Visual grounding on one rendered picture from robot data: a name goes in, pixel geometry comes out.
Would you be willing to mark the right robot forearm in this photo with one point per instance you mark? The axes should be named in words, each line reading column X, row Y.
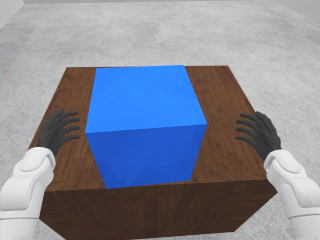
column 299, row 194

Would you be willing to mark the robot left hand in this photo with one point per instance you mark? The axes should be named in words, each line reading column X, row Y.
column 51, row 135

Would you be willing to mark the carton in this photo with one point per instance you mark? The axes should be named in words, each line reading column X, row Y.
column 145, row 125

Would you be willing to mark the left robot forearm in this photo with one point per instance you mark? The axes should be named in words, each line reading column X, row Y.
column 21, row 196

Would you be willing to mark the robot right hand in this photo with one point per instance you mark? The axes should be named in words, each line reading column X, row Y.
column 265, row 138

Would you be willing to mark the pedestal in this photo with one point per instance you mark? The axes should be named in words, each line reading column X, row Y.
column 227, row 186

